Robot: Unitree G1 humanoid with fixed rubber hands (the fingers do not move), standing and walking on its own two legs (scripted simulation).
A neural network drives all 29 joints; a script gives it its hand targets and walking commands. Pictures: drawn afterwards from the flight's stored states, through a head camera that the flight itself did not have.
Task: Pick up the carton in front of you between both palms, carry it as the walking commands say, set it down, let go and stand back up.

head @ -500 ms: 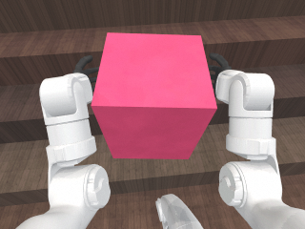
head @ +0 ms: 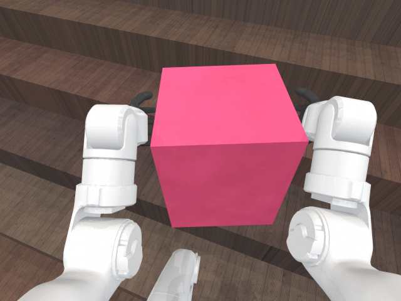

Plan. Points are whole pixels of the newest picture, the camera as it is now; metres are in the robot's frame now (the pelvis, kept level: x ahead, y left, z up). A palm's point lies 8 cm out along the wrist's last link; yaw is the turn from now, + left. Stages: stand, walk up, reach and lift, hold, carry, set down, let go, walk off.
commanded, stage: carry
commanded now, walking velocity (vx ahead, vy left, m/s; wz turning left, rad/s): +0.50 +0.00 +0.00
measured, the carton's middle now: (220, 150) +0.40 +0.05 +0.10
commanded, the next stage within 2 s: none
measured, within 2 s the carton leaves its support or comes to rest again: neither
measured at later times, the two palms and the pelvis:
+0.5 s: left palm out of the picture +0.74 +0.17 +0.36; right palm out of the picture +0.70 -0.13 +0.36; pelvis +0.34 +0.06 +0.19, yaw -1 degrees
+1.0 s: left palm out of the picture +1.03 +0.18 +0.61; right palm out of the picture +1.05 -0.12 +0.59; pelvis +0.66 +0.03 +0.38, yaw -2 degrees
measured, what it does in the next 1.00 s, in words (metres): climbs: left foot 0.19 m higher, then right foot 0.17 m higher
